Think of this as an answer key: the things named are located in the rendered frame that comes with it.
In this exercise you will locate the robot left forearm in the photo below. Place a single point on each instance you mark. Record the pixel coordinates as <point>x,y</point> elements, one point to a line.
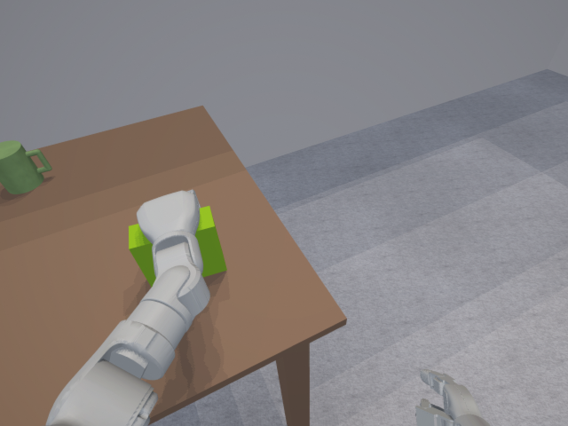
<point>144,344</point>

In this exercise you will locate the sponge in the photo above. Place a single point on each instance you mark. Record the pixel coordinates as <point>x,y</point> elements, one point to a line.
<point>212,255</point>

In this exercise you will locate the left robot hand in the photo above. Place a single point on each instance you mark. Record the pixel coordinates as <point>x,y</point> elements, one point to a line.
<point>179,211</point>

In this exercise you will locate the table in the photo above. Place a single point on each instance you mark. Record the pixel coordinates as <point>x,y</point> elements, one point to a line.
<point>67,277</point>

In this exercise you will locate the right robot hand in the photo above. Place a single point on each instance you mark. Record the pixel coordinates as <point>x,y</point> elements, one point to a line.
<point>457,401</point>

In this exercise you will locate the robot left upper arm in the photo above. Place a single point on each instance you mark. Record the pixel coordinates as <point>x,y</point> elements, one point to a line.
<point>108,396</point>

